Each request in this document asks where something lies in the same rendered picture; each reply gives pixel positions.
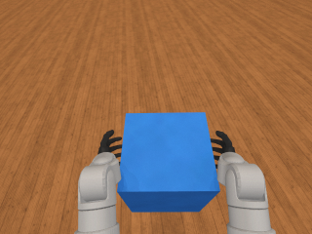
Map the robot right forearm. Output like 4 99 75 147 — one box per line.
216 152 276 234

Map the carton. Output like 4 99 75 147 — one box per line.
117 112 220 213

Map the robot left hand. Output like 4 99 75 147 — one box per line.
97 130 123 165

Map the robot right hand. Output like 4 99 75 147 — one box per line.
211 131 235 169

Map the robot left forearm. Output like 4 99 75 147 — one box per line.
74 152 121 234

